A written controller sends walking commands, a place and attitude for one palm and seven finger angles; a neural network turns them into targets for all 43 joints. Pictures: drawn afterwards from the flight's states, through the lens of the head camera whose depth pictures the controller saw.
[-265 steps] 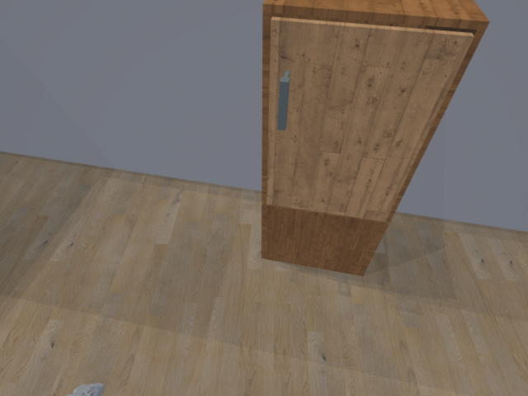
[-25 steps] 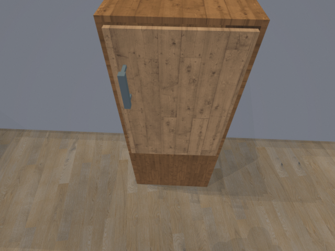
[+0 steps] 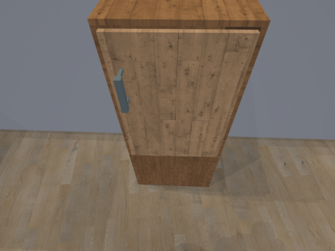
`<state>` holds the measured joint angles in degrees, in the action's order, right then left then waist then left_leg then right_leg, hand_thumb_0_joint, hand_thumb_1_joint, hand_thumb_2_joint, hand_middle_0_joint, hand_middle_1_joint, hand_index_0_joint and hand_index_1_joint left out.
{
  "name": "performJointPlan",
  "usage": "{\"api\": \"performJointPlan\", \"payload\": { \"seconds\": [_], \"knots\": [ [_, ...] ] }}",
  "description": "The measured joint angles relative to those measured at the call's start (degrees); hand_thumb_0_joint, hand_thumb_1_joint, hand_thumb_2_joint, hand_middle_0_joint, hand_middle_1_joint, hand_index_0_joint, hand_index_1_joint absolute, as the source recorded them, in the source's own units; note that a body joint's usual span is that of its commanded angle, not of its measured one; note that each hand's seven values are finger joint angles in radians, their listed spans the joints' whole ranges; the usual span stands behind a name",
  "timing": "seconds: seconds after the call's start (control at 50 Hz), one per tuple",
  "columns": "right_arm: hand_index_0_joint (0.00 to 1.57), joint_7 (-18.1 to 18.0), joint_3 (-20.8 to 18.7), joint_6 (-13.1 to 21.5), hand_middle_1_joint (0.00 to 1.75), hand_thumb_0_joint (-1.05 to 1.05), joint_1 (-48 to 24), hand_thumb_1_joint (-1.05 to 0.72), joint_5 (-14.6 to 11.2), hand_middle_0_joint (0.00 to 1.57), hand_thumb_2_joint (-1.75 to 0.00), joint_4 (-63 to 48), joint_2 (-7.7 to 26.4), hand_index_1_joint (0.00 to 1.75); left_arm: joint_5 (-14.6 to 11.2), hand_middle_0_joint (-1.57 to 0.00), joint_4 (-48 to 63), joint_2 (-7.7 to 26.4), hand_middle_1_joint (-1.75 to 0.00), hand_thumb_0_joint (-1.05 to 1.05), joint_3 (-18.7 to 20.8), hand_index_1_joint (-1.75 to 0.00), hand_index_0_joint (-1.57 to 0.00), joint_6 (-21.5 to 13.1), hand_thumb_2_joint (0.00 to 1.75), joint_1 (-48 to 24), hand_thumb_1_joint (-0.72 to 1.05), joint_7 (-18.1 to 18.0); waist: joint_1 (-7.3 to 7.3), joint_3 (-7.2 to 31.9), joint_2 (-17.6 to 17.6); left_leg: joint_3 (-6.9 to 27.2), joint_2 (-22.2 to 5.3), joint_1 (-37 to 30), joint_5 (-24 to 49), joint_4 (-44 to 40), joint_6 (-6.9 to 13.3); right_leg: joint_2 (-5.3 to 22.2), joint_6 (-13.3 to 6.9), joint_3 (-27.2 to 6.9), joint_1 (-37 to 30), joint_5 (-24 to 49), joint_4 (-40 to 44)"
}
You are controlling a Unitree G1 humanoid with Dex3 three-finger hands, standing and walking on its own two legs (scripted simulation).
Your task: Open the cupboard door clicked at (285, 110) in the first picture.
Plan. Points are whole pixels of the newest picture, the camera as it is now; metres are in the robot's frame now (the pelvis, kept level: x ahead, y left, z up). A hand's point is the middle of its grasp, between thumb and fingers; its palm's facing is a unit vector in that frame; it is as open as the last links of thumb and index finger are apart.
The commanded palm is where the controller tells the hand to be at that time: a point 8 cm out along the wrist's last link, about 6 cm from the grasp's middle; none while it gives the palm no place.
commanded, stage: come to a stop and stand still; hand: left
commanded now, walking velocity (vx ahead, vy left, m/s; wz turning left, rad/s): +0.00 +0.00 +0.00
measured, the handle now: (123, 91) +0.53 +0.18 +0.06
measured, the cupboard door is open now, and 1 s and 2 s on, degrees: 1 1 1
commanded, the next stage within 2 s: look again from close up in 0.56 s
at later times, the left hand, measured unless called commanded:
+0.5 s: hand out of the picture +0.00 +0.26 -0.16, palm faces -0.02 -0.96 -0.27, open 7.4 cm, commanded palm none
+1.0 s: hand out of the picture +0.00 +0.23 -0.17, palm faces -0.01 -0.97 -0.23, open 7.4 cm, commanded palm none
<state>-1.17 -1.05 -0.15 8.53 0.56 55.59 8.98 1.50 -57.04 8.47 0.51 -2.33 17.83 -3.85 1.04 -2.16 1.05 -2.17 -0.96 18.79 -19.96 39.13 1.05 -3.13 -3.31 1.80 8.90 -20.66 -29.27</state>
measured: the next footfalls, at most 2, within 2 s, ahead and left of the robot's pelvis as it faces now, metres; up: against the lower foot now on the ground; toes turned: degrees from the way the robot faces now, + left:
none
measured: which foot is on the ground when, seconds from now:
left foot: down 0.00-1.00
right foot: down 0.00-1.00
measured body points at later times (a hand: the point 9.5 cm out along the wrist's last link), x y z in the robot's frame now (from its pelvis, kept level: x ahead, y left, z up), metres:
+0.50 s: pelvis -0.04 +0.04 +0.00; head -0.04 +0.04 +0.45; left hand +0.00 +0.31 -0.14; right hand -0.03 -0.21 -0.14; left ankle +0.00 +0.11 -0.73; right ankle -0.07 -0.07 -0.73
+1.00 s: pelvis -0.02 +0.03 +0.01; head +0.00 +0.04 +0.46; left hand +0.00 +0.28 -0.15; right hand +0.06 -0.22 -0.13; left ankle +0.00 +0.11 -0.73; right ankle -0.07 -0.07 -0.73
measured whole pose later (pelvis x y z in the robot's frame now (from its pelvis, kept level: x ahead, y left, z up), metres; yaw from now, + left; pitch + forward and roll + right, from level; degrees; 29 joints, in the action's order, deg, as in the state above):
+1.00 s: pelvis -0.02 +0.03 +0.01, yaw +0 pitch +0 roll +0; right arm -0.7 1.3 2.1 8.0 0.4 62.5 13.6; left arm 0.7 -62.8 13.5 -1.6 -1.0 13.4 -1.1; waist 1.0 -1.4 -1.3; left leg -2.0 3.4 12.4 -10.6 22.8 3.5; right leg -0.5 -1.1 0.9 6.4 -17.1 -23.4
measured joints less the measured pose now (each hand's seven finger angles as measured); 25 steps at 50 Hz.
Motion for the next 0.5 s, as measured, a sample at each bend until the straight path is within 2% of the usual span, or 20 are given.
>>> {"api": "performJointPlan", "payload": {
  "seconds": [0.04,0.08,0.1,0.14,0.18,0.34,0.5],
  "knots": [
    [0.2,0.3,-0.3,0.4,0.3,0.01,0.8,-0.91,0.0,0.2,-0.9,-1.6,0.4,0.3,0.0,-0.2,1.4,0.2,-0.3,0.01,-0.2,-0.3,-0.2,-0.4,0.89,0.9,0.91,0.2,-0.59,-0.1,0.4,0.4,1.0,-0.4,-0.1,-0.6,0.7,0.0,-0.4,-0.4,0.5,0.3,-1.7],
    [0.2,0.3,-0.4,0.9,0.3,0.01,2.1,-0.91,0.0,0.2,-0.9,-2.5,1.0,0.3,-0.4,-0.2,2.5,0.8,-0.3,0.01,-0.5,-0.3,-0.2,-0.1,0.89,1.3,0.91,0.5,-1.37,0.3,0.8,0.3,1.5,-2.7,4.9,-4.9,1.3,0.1,-0.2,-0.2,0.9,-0.4,-4.4],
    [0.2,0.3,-0.3,1.0,0.3,0.01,2.9,-0.91,0.1,0.2,-0.9,-2.5,1.1,0.3,-0.5,-0.2,2.8,1.3,-0.3,0.01,-0.5,-0.3,-0.2,0.3,0.89,1.2,0.91,0.6,-1.63,0.6,0.5,0.3,1.9,-3.3,4.2,-5.4,1.3,0.4,0.1,-0.2,0.9,-1.3,-5.4],
    [0.2,0.0,-0.1,1.1,0.3,0.01,4.3,-0.91,0.3,0.2,-0.9,-2.1,1.3,0.3,-0.6,-0.2,3.2,2.3,-0.3,0.01,-0.2,-0.3,-0.2,1.2,0.89,0.0,0.91,0.6,-1.4,1.1,-0.6,-0.1,2.8,-3.3,2.4,-4.3,1.5,1.4,0.9,-0.6,0.1,-3.2,-5.2],
    [0.2,-0.2,0.3,0.8,0.3,0.01,5.2,-0.91,0.4,0.2,-0.9,-1.1,2.0,0.3,-0.7,-0.2,3.2,2.7,-0.3,0.01,-0.1,-0.3,-0.2,1.8,0.89,-1.6,0.91,0.6,-1.11,1.1,-0.2,0.0,2.9,-3.3,2.3,-4.1,1.8,1.4,1.2,-0.5,-0.4,-2.6,-4.3],
    [0.2,0.5,1.4,0.6,0.3,0.01,7.3,-0.91,0.6,0.2,-0.9,1.9,3.0,0.3,-0.8,-0.2,2.8,4.8,-0.3,0.01,-0.7,-0.3,-0.2,2.4,0.89,-3.7,0.9,1.9,-1.71,1.5,-0.5,-0.2,3.6,-3.9,7.3,-9.8,2.8,2.1,1.9,-0.7,-0.4,2.0,0.3],
    [0.2,0.9,1.4,0.3,0.3,0.01,8.2,-0.91,0.7,0.2,-0.9,3.9,4.4,0.3,-0.5,-0.2,0.5,6.3,-0.3,0.01,-0.7,-0.3,-0.2,2.7,0.89,-2.3,0.9,2.7,-1.8,1.5,-1.2,-0.2,4.6,-3.0,10.3,-13.8,3.3,3.0,1.9,-0.8,1.5,3.4,1.9]
  ]
}}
